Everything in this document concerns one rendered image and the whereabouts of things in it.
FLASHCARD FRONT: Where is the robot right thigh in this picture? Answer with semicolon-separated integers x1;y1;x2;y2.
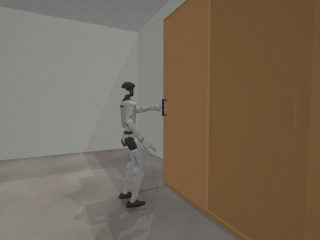
127;138;145;176

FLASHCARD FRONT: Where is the wardrobe door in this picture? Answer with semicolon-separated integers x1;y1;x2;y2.
164;0;211;211
208;0;311;240

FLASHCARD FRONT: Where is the robot right upper arm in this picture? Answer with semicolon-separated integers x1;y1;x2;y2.
125;100;136;127

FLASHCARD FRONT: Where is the right robot forearm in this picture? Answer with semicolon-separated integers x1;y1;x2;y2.
127;119;145;143

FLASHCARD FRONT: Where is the right robot hand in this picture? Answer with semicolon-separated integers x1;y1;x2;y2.
142;139;156;156

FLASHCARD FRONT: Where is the robot torso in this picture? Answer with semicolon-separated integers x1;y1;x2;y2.
120;98;137;145

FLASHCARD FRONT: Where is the left robot forearm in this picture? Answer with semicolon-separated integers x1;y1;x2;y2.
140;105;156;113

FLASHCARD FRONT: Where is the robot left upper arm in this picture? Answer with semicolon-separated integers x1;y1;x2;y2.
136;107;143;114

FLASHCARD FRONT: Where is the left robot hand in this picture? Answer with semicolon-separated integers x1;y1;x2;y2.
156;104;167;112

